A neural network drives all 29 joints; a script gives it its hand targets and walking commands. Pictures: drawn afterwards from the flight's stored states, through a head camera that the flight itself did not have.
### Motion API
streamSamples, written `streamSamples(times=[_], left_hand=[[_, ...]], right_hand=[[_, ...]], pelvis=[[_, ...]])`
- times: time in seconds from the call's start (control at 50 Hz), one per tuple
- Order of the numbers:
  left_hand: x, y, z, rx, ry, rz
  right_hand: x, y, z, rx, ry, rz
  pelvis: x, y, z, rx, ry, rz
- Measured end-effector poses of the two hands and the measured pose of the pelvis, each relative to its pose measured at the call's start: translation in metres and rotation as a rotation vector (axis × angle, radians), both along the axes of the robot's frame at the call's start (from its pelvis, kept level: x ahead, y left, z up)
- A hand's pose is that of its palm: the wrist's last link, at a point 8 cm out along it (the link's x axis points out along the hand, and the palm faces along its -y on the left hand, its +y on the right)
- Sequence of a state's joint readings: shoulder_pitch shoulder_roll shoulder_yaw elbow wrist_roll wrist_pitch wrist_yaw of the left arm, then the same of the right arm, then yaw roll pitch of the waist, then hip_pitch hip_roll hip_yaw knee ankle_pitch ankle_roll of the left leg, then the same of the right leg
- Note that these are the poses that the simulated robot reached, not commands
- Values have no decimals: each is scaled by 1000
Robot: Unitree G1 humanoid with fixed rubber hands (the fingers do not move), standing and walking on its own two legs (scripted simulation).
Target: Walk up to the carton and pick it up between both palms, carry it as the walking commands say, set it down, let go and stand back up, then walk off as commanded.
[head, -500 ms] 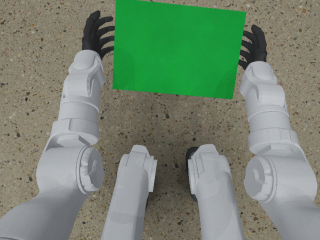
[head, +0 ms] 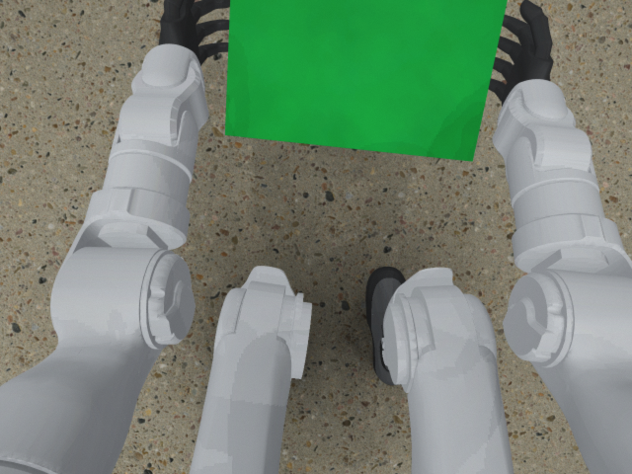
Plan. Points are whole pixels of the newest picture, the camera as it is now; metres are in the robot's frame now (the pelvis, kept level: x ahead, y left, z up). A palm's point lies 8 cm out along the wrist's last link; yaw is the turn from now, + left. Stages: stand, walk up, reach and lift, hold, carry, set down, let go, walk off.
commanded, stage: set down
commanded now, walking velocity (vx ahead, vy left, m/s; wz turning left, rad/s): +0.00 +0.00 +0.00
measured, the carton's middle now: (351, 69) +0.55 -0.02 -0.23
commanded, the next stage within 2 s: none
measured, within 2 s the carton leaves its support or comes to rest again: rests again in 1.34 s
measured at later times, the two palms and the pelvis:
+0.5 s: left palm (194, 63) +0.54 +0.16 -0.18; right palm (505, 99) +0.51 -0.20 -0.19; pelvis +0.00 +0.00 -0.02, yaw +1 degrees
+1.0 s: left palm (190, 70) +0.53 +0.17 -0.19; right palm (493, 100) +0.51 -0.19 -0.20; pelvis -0.01 +0.00 -0.03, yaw +1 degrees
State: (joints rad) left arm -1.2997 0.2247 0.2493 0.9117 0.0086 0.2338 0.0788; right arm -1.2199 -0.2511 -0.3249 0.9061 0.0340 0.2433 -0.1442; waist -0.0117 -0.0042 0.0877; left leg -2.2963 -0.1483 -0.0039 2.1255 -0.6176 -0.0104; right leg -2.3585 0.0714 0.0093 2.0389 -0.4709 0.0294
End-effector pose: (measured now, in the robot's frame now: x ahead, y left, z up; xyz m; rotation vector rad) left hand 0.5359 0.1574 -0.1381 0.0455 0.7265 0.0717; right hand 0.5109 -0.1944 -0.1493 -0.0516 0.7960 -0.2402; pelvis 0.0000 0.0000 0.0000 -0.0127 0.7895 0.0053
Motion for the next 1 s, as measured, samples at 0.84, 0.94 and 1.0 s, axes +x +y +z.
streamSamples(times=[0.84,0.94,1.0], left_hand=[[-6,9,-50,48,63,-51],[-2,10,-55,52,67,-46],[-2,11,-56,59,72,-51]], right_hand=[[-4,4,-53,24,56,56],[-3,5,-54,37,55,54],[-2,5,-55,43,52,50]], pelvis=[[-12,-5,-33,-2,-180,31],[-11,-4,-33,-10,-178,30],[-10,-3,-33,-13,-175,33]])
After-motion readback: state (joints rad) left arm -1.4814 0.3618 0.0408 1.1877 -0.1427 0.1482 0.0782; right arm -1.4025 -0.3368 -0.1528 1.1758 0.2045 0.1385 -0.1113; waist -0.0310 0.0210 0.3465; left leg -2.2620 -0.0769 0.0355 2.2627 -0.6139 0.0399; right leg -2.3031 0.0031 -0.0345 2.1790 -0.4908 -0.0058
